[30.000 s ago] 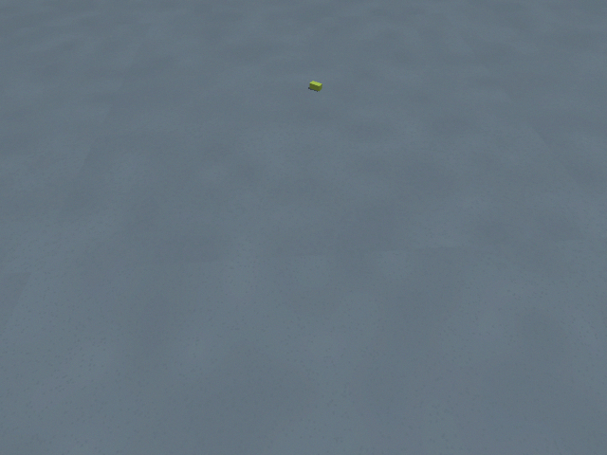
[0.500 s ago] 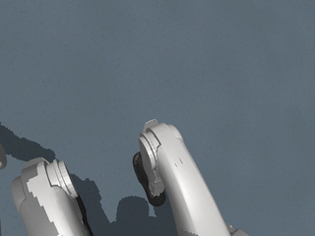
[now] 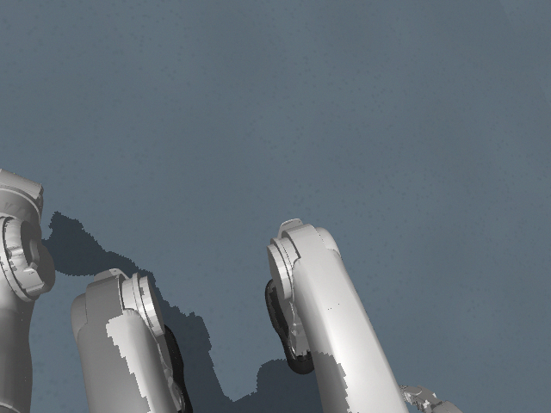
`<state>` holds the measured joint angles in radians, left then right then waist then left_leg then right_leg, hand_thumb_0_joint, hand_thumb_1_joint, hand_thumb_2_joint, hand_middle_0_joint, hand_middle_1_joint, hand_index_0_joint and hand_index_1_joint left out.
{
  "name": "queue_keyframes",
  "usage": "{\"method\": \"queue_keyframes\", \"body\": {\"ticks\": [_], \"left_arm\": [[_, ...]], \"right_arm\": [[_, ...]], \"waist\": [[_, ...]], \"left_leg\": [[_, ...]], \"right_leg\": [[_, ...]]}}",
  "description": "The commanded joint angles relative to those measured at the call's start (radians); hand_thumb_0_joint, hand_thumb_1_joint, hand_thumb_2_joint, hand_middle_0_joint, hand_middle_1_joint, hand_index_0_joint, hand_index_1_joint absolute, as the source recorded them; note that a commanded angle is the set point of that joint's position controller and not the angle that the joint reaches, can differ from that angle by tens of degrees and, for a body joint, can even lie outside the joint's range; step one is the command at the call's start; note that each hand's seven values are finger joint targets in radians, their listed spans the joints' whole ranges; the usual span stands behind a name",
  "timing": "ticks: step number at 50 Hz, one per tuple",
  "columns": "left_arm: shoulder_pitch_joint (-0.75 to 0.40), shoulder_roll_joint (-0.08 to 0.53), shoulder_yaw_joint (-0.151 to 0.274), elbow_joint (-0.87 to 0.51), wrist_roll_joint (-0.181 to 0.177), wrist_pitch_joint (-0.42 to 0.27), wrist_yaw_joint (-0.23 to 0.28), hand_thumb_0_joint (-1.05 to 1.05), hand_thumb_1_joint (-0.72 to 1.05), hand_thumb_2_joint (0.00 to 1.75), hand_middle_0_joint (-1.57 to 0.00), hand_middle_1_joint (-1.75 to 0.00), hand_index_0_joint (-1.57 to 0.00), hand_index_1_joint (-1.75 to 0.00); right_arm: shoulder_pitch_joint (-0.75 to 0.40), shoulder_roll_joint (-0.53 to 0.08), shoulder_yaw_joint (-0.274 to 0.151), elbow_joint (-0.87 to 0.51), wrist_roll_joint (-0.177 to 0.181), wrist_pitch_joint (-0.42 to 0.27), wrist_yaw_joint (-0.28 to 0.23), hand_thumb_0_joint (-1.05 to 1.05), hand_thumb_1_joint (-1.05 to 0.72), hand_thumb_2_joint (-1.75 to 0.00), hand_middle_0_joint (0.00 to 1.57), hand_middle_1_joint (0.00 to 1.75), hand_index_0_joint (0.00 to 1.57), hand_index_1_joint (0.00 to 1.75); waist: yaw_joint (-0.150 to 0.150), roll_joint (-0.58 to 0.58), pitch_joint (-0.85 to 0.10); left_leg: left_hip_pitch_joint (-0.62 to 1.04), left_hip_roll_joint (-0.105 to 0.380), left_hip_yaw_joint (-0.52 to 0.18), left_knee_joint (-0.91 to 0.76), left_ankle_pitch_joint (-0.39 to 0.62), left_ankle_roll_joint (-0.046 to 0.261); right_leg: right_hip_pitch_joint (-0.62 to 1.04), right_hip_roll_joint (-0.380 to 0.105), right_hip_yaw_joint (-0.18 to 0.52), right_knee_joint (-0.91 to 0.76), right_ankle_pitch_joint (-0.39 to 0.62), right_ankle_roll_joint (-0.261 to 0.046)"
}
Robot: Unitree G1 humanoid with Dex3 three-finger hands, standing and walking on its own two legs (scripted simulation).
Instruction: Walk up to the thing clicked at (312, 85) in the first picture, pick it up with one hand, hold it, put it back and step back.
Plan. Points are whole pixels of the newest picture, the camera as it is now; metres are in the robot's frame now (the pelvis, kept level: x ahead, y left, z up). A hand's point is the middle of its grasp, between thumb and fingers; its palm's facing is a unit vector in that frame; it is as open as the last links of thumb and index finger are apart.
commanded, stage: lift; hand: left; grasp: from above
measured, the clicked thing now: out of the picture +0.47 +0.31 -0.19
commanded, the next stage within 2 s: hold in 1.48 s
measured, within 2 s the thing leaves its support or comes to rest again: neither
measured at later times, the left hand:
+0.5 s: hand out of the picture +0.41 +0.30 -0.01, palm faces -0.17 -0.38 -0.91, open 6.7 cm
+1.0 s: hand out of the picture +0.38 +0.26 +0.20, palm faces -0.21 -0.39 -0.90, open 6.8 cm
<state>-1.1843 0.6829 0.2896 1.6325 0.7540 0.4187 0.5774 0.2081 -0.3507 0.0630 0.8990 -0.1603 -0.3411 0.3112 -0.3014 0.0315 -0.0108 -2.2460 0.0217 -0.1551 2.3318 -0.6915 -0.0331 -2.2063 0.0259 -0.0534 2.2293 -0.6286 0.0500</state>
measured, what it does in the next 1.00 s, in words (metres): rises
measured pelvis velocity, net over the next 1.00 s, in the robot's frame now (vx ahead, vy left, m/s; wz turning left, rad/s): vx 0.05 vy -0.02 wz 0.11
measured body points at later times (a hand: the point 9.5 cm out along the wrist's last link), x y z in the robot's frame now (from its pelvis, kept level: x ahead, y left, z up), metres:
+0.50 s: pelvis +0.00 -0.01 +0.09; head +0.18 +0.01 +0.50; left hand +0.42 +0.31 +0.04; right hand +0.08 -0.27 -0.04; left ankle +0.08 +0.13 -0.32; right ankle +0.11 -0.13 -0.32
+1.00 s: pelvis +0.05 -0.02 +0.28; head +0.14 -0.01 +0.72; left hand +0.39 +0.27 +0.25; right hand +0.17 -0.27 +0.15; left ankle +0.07 +0.13 -0.32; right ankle +0.11 -0.13 -0.32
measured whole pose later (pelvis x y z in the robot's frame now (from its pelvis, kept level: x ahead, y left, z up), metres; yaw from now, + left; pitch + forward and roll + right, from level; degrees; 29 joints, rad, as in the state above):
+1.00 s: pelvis +0.05 -0.02 +0.28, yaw +6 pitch +23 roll -1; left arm -0.70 0.25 -0.03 1.15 0.57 0.72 0.45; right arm 0.17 -0.26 0.01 0.89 0.03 -0.17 0.01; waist -0.10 0.04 -0.22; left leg -1.21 0.06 -0.06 1.36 -0.55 -0.06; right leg -1.21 0.01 -0.03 1.34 -0.53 -0.01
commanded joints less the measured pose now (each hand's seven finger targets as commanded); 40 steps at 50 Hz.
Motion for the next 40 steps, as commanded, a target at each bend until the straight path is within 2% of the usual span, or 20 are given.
{"method": "queue_keyframes", "body": {"ticks": [1, 2, 4, 6, 10, 11, 12, 13, 18, 20, 22, 23, 24, 25, 29, 31, 33, 37, 38, 40], "left_arm": [[-0.335, 0.199, -0.042, -0.180, 0.007, 0.020, 0.034, 0.00, 0.89, 0.26, -1.25, -0.31, -1.27, -0.28], [-0.309, 0.170, -0.045, -0.163, 0.003, 0.027, 0.032, 0.00, 0.88, 0.28, -1.24, -0.32, -1.27, -0.29], [-0.306, 0.179, -0.035, -0.182, 0.001, 0.033, 0.034, 0.00, 0.88, 0.29, -1.25, -0.30, -1.27, -0.28], [-0.324, 0.134, -0.065, -0.226, -0.008, 0.036, 0.021, 0.00, 0.91, 0.29, -1.29, -0.28, -1.30, -0.26], [-0.293, 0.109, -0.074, -0.278, -0.013, 0.042, -0.006, 0.00, 0.88, 0.32, -1.29, -0.26, -1.29, -0.26], [-0.232, 0.099, -0.077, -0.255, -0.010, 0.050, -0.010, 0.00, 0.87, 0.32, -1.28, -0.26, -1.28, -0.26], [-0.247, 0.100, -0.084, -0.298, -0.011, 0.051, -0.017, 0.00, 0.89, 0.33, -1.30, -0.25, -1.30, -0.25], [-0.226, 0.075, -0.093, -0.303, -0.026, 0.057, -0.026, 0.00, 0.90, 0.34, -1.32, -0.25, -1.31, -0.25], [-0.148, 0.061, -0.117, -0.442, -0.054, 0.099, -0.069, 0.00, 0.87, 0.28, -1.29, -0.22, -1.28, -0.22], [-0.101, 0.002, -0.149, -0.458, -0.067, 0.118, -0.078, 0.00, 0.86, 0.28, -1.29, -0.20, -1.28, -0.21], [-0.081, -0.005, -0.161, -0.498, -0.080, 0.137, -0.082, 0.00, 0.82, 0.29, -1.26, -0.21, -1.25, -0.22], [-0.072, 0.005, -0.161, -0.523, -0.080, 0.147, -0.086, 0.00, 0.83, 0.26, -1.27, -0.19, -1.26, -0.20], [-0.057, -0.020, -0.175, -0.537, -0.091, 0.158, -0.089, 0.00, 0.81, 0.27, -1.26, -0.19, -1.25, -0.20], [-0.053, -0.012, -0.180, -0.569, -0.090, 0.169, -0.090, 0.00, 0.80, 0.28, -1.26, -0.18, -1.25, -0.20], [-0.012, -0.058, -0.212, -0.622, -0.103, 0.208, -0.090, 0.00, 0.74, 0.29, -1.22, -0.18, -1.20, -0.20], [0.031, -0.106, -0.238, -0.647, -0.115, 0.221, -0.095, 0.00, 0.73, 0.29, -1.21, -0.18, -1.19, -0.20], [0.038, -0.098, -0.246, -0.684, -0.113, 0.233, -0.099, 0.00, 0.70, 0.27, -1.19, -0.18, -1.17, -0.20], [0.094, -0.166, -0.292, -0.711, -0.113, 0.256, -0.106, 0.00, 0.68, 0.30, -1.18, -0.19, -1.16, -0.22], [0.100, -0.148, -0.283, -0.720, -0.110, 0.260, -0.107, 0.00, 0.67, 0.30, -1.18, -0.19, -1.15, -0.22], [0.102, -0.187, -0.306, -0.734, -0.121, 0.268, -0.105, 0.00, 0.67, 0.31, -1.17, -0.20, -1.15, -0.23]], "right_arm": [[0.244, -0.249, -0.091, 0.029, 0.025, 0.010, -0.016, 0.00, -0.92, -0.90, 0.20, 0.30, 0.20, 0.30], [0.250, -0.241, -0.095, 0.031, 0.033, 0.014, -0.019, 0.00, -0.91, -0.90, 0.20, 0.30, 0.20, 0.30], [0.247, -0.241, -0.106, 0.030, 0.043, 0.025, -0.027, 0.00, -0.91, -0.90, 0.20, 0.30, 0.20, 0.30], [0.230, -0.222, -0.114, 0.037, 0.046, 0.031, -0.036, 0.00, -0.91, -0.90, 0.20, 0.30, 0.20, 0.30], [0.228, -0.207, -0.129, 0.034, 0.059, 0.045, -0.050, 0.00, -0.91, -0.90, 0.20, 0.30, 0.20, 0.30], [0.205, -0.209, -0.134, 0.024, 0.068, 0.052, -0.056, 0.00, -0.91, -0.90, 0.20, 0.30, 0.20, 0.30], [0.204, -0.202, -0.133, 0.017, 0.069, 0.057, -0.059, 0.00, -0.91, -0.90, 0.20, 0.30, 0.20, 0.30], [0.189, -0.198, -0.139, 0.011, 0.073, 0.063, -0.067, 0.00, -0.91, -0.90, 0.20, 0.30, 0.20, 0.30], [0.150, -0.171, -0.141, -0.027, 0.095, 0.087, -0.097, 0.00, -0.91, -0.90, 0.20, 0.30, 0.20, 0.30], [0.126, -0.162, -0.140, -0.038, 0.104, 0.096, -0.114, 0.00, -0.91, -0.90, 0.20, 0.30, 0.20, 0.30], [0.109, -0.160, -0.134, -0.054, 0.114, 0.106, -0.135, 0.00, -0.91, -0.91, 0.20, 0.30, 0.20, 0.30], [0.107, -0.156, -0.132, -0.056, 0.118, 0.109, -0.145, 0.00, -0.91, -0.90, 0.20, 0.30, 0.20, 0.30], [0.094, -0.151, -0.129, -0.066, 0.123, 0.113, -0.157, 0.00, -0.91, -0.90, 0.20, 0.30, 0.20, 0.30], [0.085, -0.151, -0.126, -0.068, 0.127, 0.118, -0.170, 0.00, -0.91, -0.91, 0.20, 0.30, 0.20, 0.30], [0.051, -0.138, -0.114, -0.084, 0.144, 0.129, -0.212, 0.00, -0.91, -0.90, 0.20, 0.30, 0.20, 0.30], [0.040, -0.124, -0.111, -0.086, 0.150, 0.134, -0.230, 0.00, -0.91, -0.90, 0.20, 0.30, 0.20, 0.30], [0.032, -0.126, -0.109, -0.089, 0.160, 0.137, -0.244, 0.00, -0.91, -0.90, 0.20, 0.30, 0.20, 0.30], [0.011, -0.105, -0.104, -0.085, 0.176, 0.141, -0.268, 0.00, -0.91, -0.90, 0.20, 0.30, 0.20, 0.30], [0.019, -0.101, -0.103, -0.082, 0.180, 0.144, -0.275, 0.00, -0.91, -0.90, 0.20, 0.30, 0.20, 0.30], [0.010, -0.092, -0.101, -0.084, 0.188, 0.145, -0.285, 0.00, -0.91, -0.90, 0.20, 0.30, 0.20, 0.30]], "waist": [[-0.001, 0.301, -0.788], [0.007, 0.300, -0.801], [0.024, 0.296, -0.818], [0.016, 0.282, -0.807], [0.042, 0.251, -0.830], [0.059, 0.240, -0.838], [0.058, 0.250, -0.836], [0.058, 0.218, -0.819], [0.088, 0.163, -0.849], [0.094, 0.148, -0.824], [0.109, 0.126, -0.819], [0.113, 0.129, -0.822], [0.116, 0.120, -0.821], [0.123, 0.131, -0.823], [0.134, 0.113, -0.792], [0.140, 0.102, -0.798], [0.146, 0.101, -0.794], [0.158, 0.095, -0.754], [0.169, 0.094, -0.744], [0.171, 0.084, -0.727]], "left_leg": [[0.510, -0.009, 0.125, -0.289, 0.169, 0.039], [0.540, -0.006, 0.122, -0.300, 0.185, 0.034], [0.550, -0.009, 0.126, -0.310, 0.190, 0.037], [0.547, -0.013, 0.140, -0.330, 0.177, 0.040], [0.586, -0.016, 0.142, -0.368, 0.180, 0.039], [0.597, -0.016, 0.137, -0.381, 0.167, 0.040], [0.597, -0.019, 0.143, -0.395, 0.169, 0.040], [0.597, -0.020, 0.139, -0.410, 0.142, 0.043], [0.658, -0.024, 0.146, -0.489, 0.129, 0.047], [0.669, -0.024, 0.136, -0.536, 0.105, 0.044], [0.694, -0.021, 0.132, -0.579, 0.084, 0.042], [0.722, -0.021, 0.132, -0.604, 0.094, 0.040], [0.736, -0.020, 0.129, -0.628, 0.090, 0.038], [0.768, -0.020, 0.126, -0.652, 0.091, 0.035], [0.836, -0.017, 0.126, -0.742, 0.084, 0.030], [0.905, -0.012, 0.129, -0.780, 0.109, 0.027], [0.961, -0.012, 0.126, -0.830, 0.123, 0.026], [1.088, -0.006, 0.126, -0.932, 0.152, 0.023], [1.113, -0.006, 0.134, -0.951, 0.169, 0.024], [1.175, -0.005, 0.138, -1.003, 0.190, 0.026]], "right_leg": [[0.437, 0.012, -0.080, -0.261, 0.170, -0.070], [0.432, 0.012, -0.079, -0.259, 0.187, -0.074], [0.426, 0.009, -0.071, -0.273, 0.192, -0.075], [0.436, 0.007, -0.059, -0.299, 0.182, -0.074], [0.457, 0.002, -0.048, -0.331, 0.174, -0.075], [0.450, -0.001, -0.051, -0.342, 0.156, -0.077], [0.461, -0.001, -0.045, -0.351, 0.157, -0.076], [0.462, -0.001, -0.044, -0.380, 0.129, -0.074], [0.568, 0.005, -0.023, -0.486, 0.097, -0.069], [0.577, 0.002, -0.021, -0.512, 0.074, -0.068], [0.620, 0.007, -0.015, -0.562, 0.053, -0.067], [0.643, 0.004, -0.012, -0.576, 0.065, -0.066], [0.658, 0.005, -0.012, -0.595, 0.063, -0.067], [0.673, 0.004, -0.009, -0.609, 0.065, -0.068], [0.749, 0.005, -0.002, -0.699, 0.061, -0.068], [0.802, 0.006, 0.000, -0.739, 0.094, -0.068], [0.862, 0.007, 0.003, -0.782, 0.107, -0.068], [0.965, 0.010, 0.003, -0.879, 0.139, -0.071], [1.006, 0.009, 0.009, -0.903, 0.155, -0.070], [1.082, 0.011, 0.013, -0.960, 0.176, -0.069]]}}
